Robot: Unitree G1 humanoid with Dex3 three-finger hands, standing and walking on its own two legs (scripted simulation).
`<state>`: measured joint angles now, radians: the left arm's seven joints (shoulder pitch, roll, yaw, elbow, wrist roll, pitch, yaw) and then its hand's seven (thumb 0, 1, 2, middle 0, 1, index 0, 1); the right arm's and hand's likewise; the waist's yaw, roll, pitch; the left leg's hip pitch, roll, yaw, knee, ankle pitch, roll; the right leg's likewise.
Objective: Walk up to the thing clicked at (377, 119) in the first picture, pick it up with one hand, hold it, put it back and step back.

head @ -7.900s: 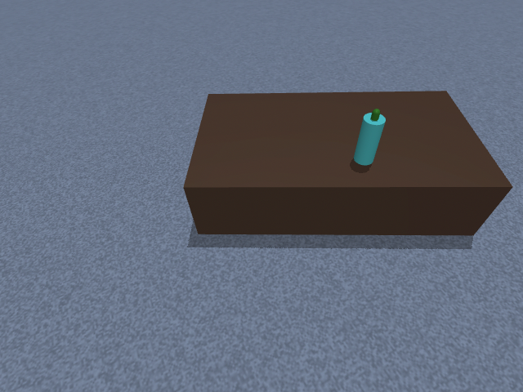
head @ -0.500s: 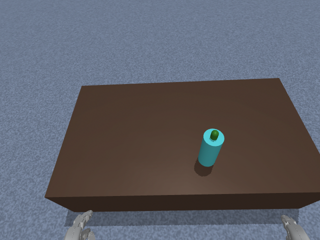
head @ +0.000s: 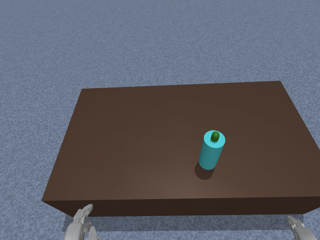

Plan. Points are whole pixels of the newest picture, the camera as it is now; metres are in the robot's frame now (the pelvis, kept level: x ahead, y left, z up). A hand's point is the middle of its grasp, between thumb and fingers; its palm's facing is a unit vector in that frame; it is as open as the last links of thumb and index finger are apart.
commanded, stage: go down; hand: right
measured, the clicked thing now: (211, 149) +0.52 -0.16 -0.28
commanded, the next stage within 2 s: approach in 1.86 s
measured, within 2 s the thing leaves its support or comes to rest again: neither
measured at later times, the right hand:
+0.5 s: hand (290, 188) +0.28 -0.30 -0.06, palm faces +0.16 +0.96 -0.24, open 17.4 cm
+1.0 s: hand (296, 154) +0.36 -0.34 -0.04, palm faces +0.14 +0.98 -0.10, open 17.5 cm
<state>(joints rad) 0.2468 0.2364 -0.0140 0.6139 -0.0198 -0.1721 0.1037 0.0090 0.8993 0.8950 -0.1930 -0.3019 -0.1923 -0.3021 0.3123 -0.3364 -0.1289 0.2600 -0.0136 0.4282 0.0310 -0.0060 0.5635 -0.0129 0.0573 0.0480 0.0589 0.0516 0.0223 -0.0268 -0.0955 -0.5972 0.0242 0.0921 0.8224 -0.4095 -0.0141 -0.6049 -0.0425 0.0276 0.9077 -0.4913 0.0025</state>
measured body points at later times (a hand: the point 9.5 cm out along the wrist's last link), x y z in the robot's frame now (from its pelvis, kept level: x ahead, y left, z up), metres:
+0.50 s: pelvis -0.03 +0.01 -0.02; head +0.05 -0.01 +0.43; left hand +0.11 +0.28 -0.10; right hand +0.27 -0.35 -0.04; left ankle +0.00 +0.13 -0.70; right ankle -0.03 -0.11 -0.70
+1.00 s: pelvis -0.04 +0.00 -0.04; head +0.09 -0.03 +0.38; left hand +0.02 +0.29 -0.14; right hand +0.35 -0.39 -0.03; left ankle +0.00 +0.13 -0.70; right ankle -0.03 -0.11 -0.70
